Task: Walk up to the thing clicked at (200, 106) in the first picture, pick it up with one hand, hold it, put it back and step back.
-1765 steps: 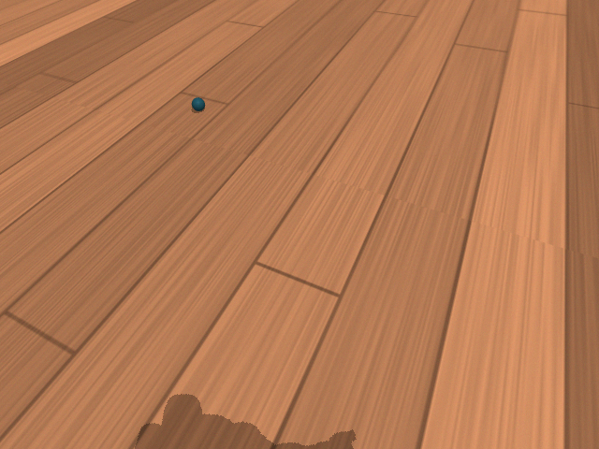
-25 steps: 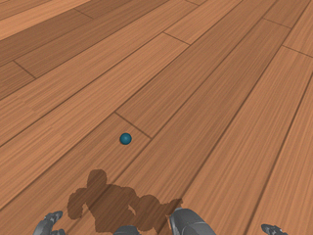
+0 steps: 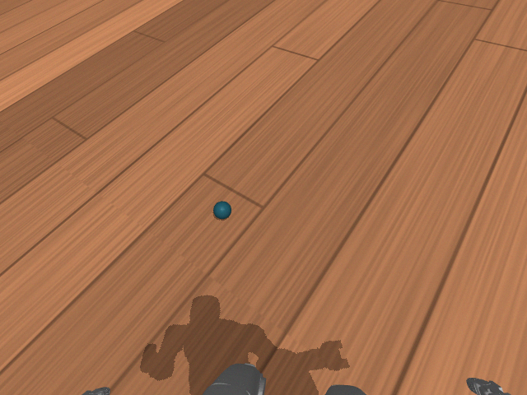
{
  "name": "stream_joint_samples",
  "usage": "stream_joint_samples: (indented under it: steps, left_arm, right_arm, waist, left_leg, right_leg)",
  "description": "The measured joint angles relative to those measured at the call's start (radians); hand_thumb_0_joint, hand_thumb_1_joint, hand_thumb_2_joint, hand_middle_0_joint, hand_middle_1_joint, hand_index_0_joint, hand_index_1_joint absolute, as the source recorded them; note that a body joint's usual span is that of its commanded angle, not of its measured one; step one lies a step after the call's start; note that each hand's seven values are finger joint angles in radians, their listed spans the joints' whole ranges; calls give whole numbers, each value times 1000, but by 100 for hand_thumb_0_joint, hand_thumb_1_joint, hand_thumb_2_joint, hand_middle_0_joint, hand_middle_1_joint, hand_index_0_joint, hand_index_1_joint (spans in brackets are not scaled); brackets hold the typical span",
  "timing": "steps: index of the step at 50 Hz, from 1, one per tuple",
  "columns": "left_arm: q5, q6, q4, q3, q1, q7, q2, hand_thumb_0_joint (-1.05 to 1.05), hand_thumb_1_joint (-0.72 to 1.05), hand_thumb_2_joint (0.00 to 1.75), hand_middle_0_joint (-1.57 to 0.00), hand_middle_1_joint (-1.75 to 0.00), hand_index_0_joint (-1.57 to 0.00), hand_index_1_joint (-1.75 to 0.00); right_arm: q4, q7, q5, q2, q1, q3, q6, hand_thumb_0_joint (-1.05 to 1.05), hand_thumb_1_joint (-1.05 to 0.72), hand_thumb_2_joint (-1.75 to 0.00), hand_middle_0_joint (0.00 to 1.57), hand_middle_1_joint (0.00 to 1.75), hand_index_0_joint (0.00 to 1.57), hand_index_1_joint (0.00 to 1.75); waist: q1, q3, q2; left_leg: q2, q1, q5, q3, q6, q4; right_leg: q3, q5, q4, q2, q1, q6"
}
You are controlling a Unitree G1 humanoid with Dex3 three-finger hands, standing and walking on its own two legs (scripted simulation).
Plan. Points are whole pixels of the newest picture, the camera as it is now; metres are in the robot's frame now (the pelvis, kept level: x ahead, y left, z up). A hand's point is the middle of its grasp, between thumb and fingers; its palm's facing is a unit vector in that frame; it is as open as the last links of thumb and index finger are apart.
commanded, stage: step back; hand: left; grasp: from above
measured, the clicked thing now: (222, 210) +0.88 +0.29 -0.73
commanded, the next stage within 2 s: stand in 1.64 s
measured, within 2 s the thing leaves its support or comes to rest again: neither
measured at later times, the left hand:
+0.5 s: hand out of the picture -0.11 +0.25 -0.16, palm faces +0.00 -0.92 -0.40, open 7.4 cm
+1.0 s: hand out of the picture -0.20 +0.27 -0.14, palm faces +0.07 -0.92 -0.39, open 7.4 cm
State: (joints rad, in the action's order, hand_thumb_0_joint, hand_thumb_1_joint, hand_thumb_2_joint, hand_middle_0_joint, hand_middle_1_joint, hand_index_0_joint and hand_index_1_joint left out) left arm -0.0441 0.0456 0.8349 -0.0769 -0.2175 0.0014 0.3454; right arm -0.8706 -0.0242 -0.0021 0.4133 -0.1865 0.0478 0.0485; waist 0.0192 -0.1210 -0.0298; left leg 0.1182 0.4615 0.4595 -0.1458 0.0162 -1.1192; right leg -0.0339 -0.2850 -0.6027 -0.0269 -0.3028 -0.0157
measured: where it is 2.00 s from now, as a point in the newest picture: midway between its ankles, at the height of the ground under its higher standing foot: outside the picture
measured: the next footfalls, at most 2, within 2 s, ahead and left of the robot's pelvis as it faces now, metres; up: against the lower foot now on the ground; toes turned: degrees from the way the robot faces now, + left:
left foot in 0.14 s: -0.04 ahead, +0.12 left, +0.00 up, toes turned +1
right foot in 0.50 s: -0.19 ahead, -0.15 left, +0.00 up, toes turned +1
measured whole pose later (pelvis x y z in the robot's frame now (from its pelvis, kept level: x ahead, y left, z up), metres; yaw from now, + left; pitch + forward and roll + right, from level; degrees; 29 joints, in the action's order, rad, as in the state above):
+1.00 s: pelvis -0.24 -0.02 +0.00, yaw +4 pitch -3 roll +1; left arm -0.02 0.00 0.97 -0.07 -0.25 -0.03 0.41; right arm -0.98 0.03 0.04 0.35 -0.28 0.05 -0.02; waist 0.00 -0.05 0.03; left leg 0.01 0.20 0.30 -0.04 -0.03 -0.53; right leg 0.00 -0.47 -0.89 -0.03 -0.37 -0.02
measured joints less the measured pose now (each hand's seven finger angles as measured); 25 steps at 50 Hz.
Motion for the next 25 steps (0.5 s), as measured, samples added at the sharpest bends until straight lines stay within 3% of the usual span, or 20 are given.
stream_joint_samples:
  steps: [5, 7, 9, 12, 14, 17, 21, 24, 25]
  left_arm:
    - [7, -11, -70, -2, 79, 20, 21, 0, 90, 89, -21, -30, -21, -30]
    - [16, -4, -85, 2, 108, 21, 34, 0, 90, 89, -21, -30, -21, -30]
    - [23, 9, -80, 1, 136, 20, 51, 0, 90, 89, -21, -30, -21, -30]
    - [31, 26, -49, 8, 131, 23, 34, 0, 90, 89, -21, -30, -21, -30]
    - [37, 31, -32, 11, 115, 16, 29, 0, 90, 89, -21, -30, -21, -30]
    - [41, 23, -20, 9, 83, 12, 34, 0, 90, 89, -21, -30, -21, -30]
    - [38, 0, 4, 10, 54, 13, 42, 0, 90, 89, -21, -30, -21, -30]
    - [33, -22, 38, 12, 30, 13, 46, 0, 90, 89, -21, -30, -21, -30]
    - [29, -31, 60, 11, 29, 14, 35, 0, 90, 89, -21, -30, -21, -30]
  right_arm:
    - [-17, -2, 13, -17, -22, -5, -3, 0, -91, -89, 21, 30, 20, 30]
    - [-20, 4, 17, -30, -24, -5, -11, 0, -91, -89, 21, 30, 20, 30]
    - [-28, 9, 26, -63, -8, -5, -11, 0, -91, -89, 21, 30, 20, 30]
    - [-17, 25, 34, -64, -6, -17, -10, 0, -90, -89, 21, 30, 20, 30]
    - [-11, 23, 40, -64, 0, -19, -8, 0, -90, -89, 21, 30, 20, 30]
    - [7, 19, 41, -62, 24, -19, -7, 0, -90, -89, 21, 30, 21, 30]
    - [45, 23, 39, -48, 80, -12, -8, 0, -90, -89, 21, 30, 20, 30]
    - [63, 32, 35, -33, 118, -10, -4, 0, -90, -89, 21, 30, 20, 30]
    - [61, 34, 32, -20, 131, -7, 1, 0, -90, -89, 21, 30, 20, 30]
  waist:
    - [-17, -49, 4]
    - [-25, -66, 22]
    - [-9, -97, 93]
    - [-26, -77, 72]
    - [-32, -55, 56]
    - [-16, -26, 58]
    - [-1, -33, 52]
    - [10, -36, 43]
    - [7, -45, 13]
  left_leg:
    - [-59, -140, 43, 67, 3, 276]
    - [-74, -206, -63, 99, -13, 452]
    - [-37, -220, -116, 132, -34, 480]
    - [-71, -187, -132, 114, -48, 459]
    - [-99, -175, -164, 103, -47, 485]
    - [-124, -147, -215, 116, -40, 525]
    - [-146, -95, -261, 136, -35, 526]
    - [-163, -43, -274, 159, -18, 484]
    - [-181, -28, -273, 149, -13, 458]
  right_leg:
    - [62, 31, -39, -2, -67, -1]
    - [80, 29, -84, -14, -101, 5]
    - [39, 36, -125, -44, -122, 4]
    - [-23, -210, -337, 47, -163, 3]
    - [-58, -247, -492, 100, -173, 1]
    - [-88, -232, -590, 122, -147, 9]
    - [-48, -232, -382, 71, -21, 40]
    - [-5, -174, -99, 34, 94, 34]
    - [12, -134, -39, 49, 120, 21]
